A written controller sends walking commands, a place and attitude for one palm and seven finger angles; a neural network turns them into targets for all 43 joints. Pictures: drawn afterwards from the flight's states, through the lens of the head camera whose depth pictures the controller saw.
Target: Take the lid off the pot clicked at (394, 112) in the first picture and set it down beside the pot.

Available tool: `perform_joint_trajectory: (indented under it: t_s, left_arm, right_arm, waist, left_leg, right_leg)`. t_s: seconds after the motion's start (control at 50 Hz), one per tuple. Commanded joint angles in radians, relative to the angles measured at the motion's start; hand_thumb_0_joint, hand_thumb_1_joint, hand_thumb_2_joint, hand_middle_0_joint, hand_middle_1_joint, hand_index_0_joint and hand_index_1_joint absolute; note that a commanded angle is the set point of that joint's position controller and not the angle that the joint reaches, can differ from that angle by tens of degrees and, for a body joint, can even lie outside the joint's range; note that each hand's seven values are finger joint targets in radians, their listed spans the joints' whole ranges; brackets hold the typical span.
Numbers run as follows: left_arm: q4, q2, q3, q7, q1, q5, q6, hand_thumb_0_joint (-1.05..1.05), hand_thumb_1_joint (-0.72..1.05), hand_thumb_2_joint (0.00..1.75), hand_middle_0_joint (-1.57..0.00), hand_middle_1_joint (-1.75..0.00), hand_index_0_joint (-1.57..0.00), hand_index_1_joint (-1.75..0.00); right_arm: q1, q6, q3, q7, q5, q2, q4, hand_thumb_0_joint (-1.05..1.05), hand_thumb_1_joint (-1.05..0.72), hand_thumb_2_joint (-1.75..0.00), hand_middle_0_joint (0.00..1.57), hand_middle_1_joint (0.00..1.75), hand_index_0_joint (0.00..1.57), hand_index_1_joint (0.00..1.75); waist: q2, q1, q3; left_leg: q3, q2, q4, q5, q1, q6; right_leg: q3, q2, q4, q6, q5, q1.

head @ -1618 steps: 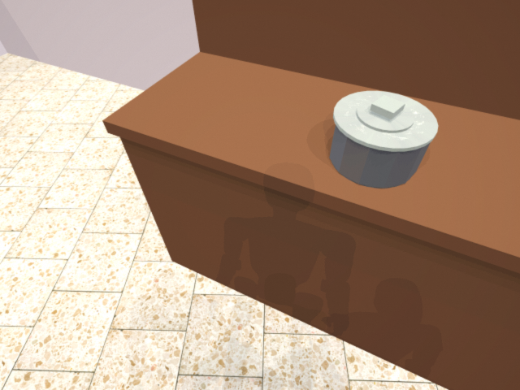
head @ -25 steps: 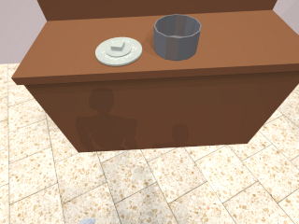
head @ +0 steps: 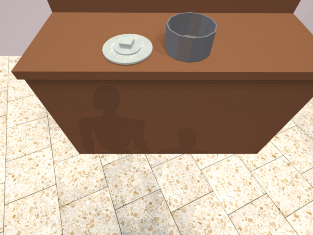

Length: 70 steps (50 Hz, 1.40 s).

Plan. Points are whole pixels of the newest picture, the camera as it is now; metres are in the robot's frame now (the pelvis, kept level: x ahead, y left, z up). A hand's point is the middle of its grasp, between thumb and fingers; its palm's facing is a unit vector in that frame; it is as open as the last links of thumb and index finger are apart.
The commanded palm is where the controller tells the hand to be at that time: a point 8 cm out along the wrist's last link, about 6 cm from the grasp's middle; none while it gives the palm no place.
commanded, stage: let the arm hang, fingers relaxed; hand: left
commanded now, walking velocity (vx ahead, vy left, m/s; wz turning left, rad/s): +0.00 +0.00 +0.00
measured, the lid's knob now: (126, 42) +0.78 +0.16 +0.04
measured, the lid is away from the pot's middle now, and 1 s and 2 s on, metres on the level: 0.25 0.25 0.25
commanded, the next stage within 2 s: look to check the result in 1.00 s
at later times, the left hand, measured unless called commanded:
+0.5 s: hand out of the picture +0.01 +0.18 -0.17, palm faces +0.02 -0.97 -0.22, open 7.2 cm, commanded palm none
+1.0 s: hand out of the picture -0.07 +0.14 -0.17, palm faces +0.04 -0.99 -0.14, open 7.3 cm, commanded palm none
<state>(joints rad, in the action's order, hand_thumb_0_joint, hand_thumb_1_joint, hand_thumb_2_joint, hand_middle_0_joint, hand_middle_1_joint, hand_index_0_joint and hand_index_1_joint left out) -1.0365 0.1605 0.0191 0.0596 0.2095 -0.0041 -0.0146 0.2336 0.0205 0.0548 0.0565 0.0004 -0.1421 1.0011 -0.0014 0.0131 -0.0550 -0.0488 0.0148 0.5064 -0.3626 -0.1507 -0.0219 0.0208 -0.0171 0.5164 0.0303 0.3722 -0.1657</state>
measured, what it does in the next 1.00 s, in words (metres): stands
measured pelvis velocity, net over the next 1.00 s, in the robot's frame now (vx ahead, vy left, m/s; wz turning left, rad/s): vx -0.05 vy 0.00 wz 0.00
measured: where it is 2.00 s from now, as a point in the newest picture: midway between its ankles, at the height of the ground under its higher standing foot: outside the picture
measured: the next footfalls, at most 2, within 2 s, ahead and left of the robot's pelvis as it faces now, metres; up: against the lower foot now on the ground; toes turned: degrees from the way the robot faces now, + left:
none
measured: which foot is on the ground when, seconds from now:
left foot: down 0.00-1.00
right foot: down 0.00-1.00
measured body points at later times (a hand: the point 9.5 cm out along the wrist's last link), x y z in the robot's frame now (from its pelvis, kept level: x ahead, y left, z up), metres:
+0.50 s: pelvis -0.03 +0.00 +0.00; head -0.02 -0.01 +0.45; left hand +0.01 +0.23 -0.15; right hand -0.08 -0.20 -0.16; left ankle -0.09 +0.10 -0.73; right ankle -0.08 -0.10 -0.73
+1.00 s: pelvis -0.05 +0.00 +0.01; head -0.03 +0.00 +0.45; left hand -0.07 +0.20 -0.16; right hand -0.08 -0.20 -0.16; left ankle -0.09 +0.10 -0.73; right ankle -0.08 -0.10 -0.73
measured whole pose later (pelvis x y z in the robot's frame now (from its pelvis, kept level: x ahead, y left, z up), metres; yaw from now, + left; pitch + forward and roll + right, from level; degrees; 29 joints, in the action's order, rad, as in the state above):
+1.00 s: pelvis -0.05 +0.00 +0.01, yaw +0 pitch -1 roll +0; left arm -1.15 0.09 0.00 0.05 0.32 0.00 0.00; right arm 0.33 0.00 0.03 0.05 0.00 -0.08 1.13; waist 0.00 0.02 -0.04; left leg -0.05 0.00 0.44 -0.31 -0.12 -0.02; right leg 0.02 -0.03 0.44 0.03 0.29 -0.14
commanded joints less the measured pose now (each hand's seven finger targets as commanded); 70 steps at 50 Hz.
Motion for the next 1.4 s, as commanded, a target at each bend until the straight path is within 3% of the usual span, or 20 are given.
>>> perform_joint_trajectory:
  t_s: [0.0,0.06,0.12,0.16,0.22,0.44,0.5,0.62,0.9,0.94,1.0,1.26,1.3,1.38]
  left_arm:
    - [0.046,0.086,0.018,0.003,0.038,0.004,0.02,0.0,0.9,0.9,-0.2,-0.3,-0.2,-0.3]
    - [0.032,0.068,0.012,-0.004,0.044,0.0,0.019,0.0,0.9,0.9,-0.2,-0.3,-0.2,-0.3]
    - [0.023,0.072,0.015,0.0,0.069,0.003,0.028,0.0,0.9,0.9,-0.2,-0.3,-0.2,-0.3]
    - [0.019,0.076,0.016,-0.001,0.063,0.007,0.029,0.0,0.9,0.9,-0.2,-0.3,-0.2,-0.3]
    - [0.016,0.07,0.015,-0.002,0.055,0.005,0.025,0.0,0.9,0.9,-0.2,-0.3,-0.2,-0.3]
    - [-0.018,0.053,0.012,-0.01,0.071,0.008,0.027,0.0,0.9,0.9,-0.2,-0.3,-0.2,-0.3]
    - [-0.03,0.048,0.01,-0.01,0.088,0.007,0.031,0.0,0.9,0.9,-0.2,-0.3,-0.2,-0.3]
    - [-0.045,0.037,0.005,-0.008,0.109,0.005,0.03,0.0,0.9,0.9,-0.2,-0.3,-0.2,-0.3]
    - [-0.079,0.01,0.0,-0.007,0.16,0.003,0.038,0.0,0.9,0.9,-0.2,-0.3,-0.2,-0.3]
    - [-0.079,0.005,-0.001,-0.007,0.162,0.002,0.037,0.0,0.9,0.9,-0.2,-0.3,-0.2,-0.3]
    - [-0.083,0.0,0.001,-0.006,0.174,0.003,0.04,0.0,0.9,0.9,-0.2,-0.3,-0.2,-0.3]
    - [-0.077,-0.001,0.002,-0.005,0.177,0.003,0.037,0.0,0.9,0.9,-0.2,-0.3,-0.2,-0.3]
    - [-0.076,-0.001,0.004,-0.004,0.178,0.003,0.04,0.0,0.9,0.9,-0.2,-0.3,-0.2,-0.3]
    - [-0.07,0.004,0.005,-0.004,0.172,0.004,0.038,0.0,0.9,0.9,-0.2,-0.3,-0.2,-0.3]
  right_arm:
    - [0.143,-0.013,0.014,-0.002,-0.006,-0.089,0.008,0.0,-0.9,-0.9,0.2,0.3,0.2,0.3]
    - [0.134,-0.016,0.005,-0.005,-0.01,-0.079,0.022,0.0,-0.9,-0.9,0.2,0.3,0.2,0.3]
    - [0.16,-0.02,0.004,-0.001,-0.008,-0.073,0.044,0.0,-0.9,-0.9,0.2,0.3,0.2,0.3]
    - [0.159,-0.021,0.003,0.0,-0.007,-0.08,0.053,0.0,-0.9,-0.9,0.2,0.3,0.2,0.3]
    - [0.159,-0.019,0.001,-0.001,-0.008,-0.064,0.068,0.0,-0.9,-0.9,0.2,0.3,0.2,0.3]
    - [0.197,-0.027,-0.009,-0.004,-0.009,-0.041,0.107,0.0,-0.9,-0.9,0.2,0.3,0.2,0.3]
    - [0.2,-0.029,-0.01,-0.005,-0.008,-0.038,0.113,0.0,-0.9,-0.9,0.2,0.3,0.2,0.3]
    - [0.209,-0.027,-0.011,-0.006,-0.005,-0.024,0.119,0.0,-0.9,-0.9,0.2,0.3,0.2,0.3]
    - [0.201,-0.034,-0.012,-0.003,-0.004,-0.017,0.123,0.0,-0.9,-0.9,0.2,0.3,0.2,0.3]
    - [0.201,-0.033,-0.013,-0.004,-0.003,-0.012,0.124,0.0,-0.9,-0.9,0.2,0.3,0.2,0.3]
    - [0.198,-0.036,-0.013,-0.002,-0.003,-0.011,0.123,0.0,-0.9,-0.9,0.2,0.3,0.2,0.3]
    - [0.197,-0.036,-0.013,-0.002,-0.005,-0.01,0.129,0.0,-0.9,-0.9,0.2,0.3,0.2,0.3]
    - [0.199,-0.038,-0.01,-0.001,-0.005,-0.011,0.126,0.0,-0.9,-0.9,0.2,0.3,0.2,0.3]
    - [0.204,-0.039,-0.012,-0.001,-0.005,-0.011,0.129,0.0,-0.9,-0.9,0.2,0.3,0.2,0.3]
  waist:
    - [-0.02,0.022,0.101]
    - [0.002,0.013,0.004]
    - [0.029,0.016,0.062]
    - [0.005,0.015,0.078]
    - [-0.007,0.012,0.007]
    - [-0.009,0.008,-0.037]
    - [0.013,0.006,-0.025]
    - [0.004,0.008,-0.062]
    - [0.001,0.011,-0.027]
    - [-0.008,0.011,-0.052]
    - [0.002,0.01,-0.027]
    - [-0.004,0.006,-0.05]
    - [0.008,0.008,-0.022]
    - [-0.005,0.006,-0.031]
  left_leg:
    - [0.072,-0.14,-0.035,0.652,0.126,-0.038]
    - [0.079,-0.135,-0.083,0.499,0.072,-0.043]
    - [0.062,-0.127,-0.049,0.601,0.104,-0.033]
    - [0.058,-0.127,-0.052,0.593,0.109,-0.032]
    - [0.062,-0.125,-0.079,0.505,0.072,-0.032]
    - [0.078,-0.124,-0.136,0.304,0.013,-0.041]
    - [0.075,-0.12,-0.13,0.312,0.016,-0.041]
    - [0.081,-0.119,-0.143,0.254,0.003,-0.043]
    - [0.08,-0.117,-0.128,0.288,0.022,-0.044]
    - [0.086,-0.117,-0.133,0.271,0.008,-0.045]
    - [0.082,-0.116,-0.121,0.315,0.019,-0.044]
    - [0.092,-0.117,-0.129,0.303,-0.001,-0.044]
    - [0.09,-0.117,-0.122,0.338,0.015,-0.044]
    - [0.092,-0.118,-0.126,0.345,0.005,-0.044]
  right_leg:
    - [-0.062,0.109,-0.045,0.007,-0.558,0.01]
    - [-0.071,0.099,-0.095,0.006,-0.442,-0.015]
    - [-0.074,0.107,-0.071,0.016,-0.614,0.039]
    - [-0.075,0.114,-0.072,0.017,-0.622,0.056]
    - [-0.073,0.108,-0.093,0.016,-0.533,0.027]
    - [-0.082,0.097,-0.142,0.017,-0.338,0.019]
    - [-0.088,0.1,-0.148,0.015,-0.359,0.026]
    - [-0.087,0.094,-0.157,0.014,-0.286,-0.017]
    - [-0.092,0.096,-0.15,0.01,-0.32,-0.022]
    - [-0.092,0.094,-0.151,0.01,-0.297,-0.038]
    - [-0.093,0.099,-0.147,0.009,-0.348,-0.018]
    - [-0.083,0.098,-0.143,0.008,-0.322,-0.026]
    - [-0.082,0.101,-0.137,0.008,-0.356,-0.011]
    - [-0.075,0.101,-0.134,0.007,-0.351,-0.008]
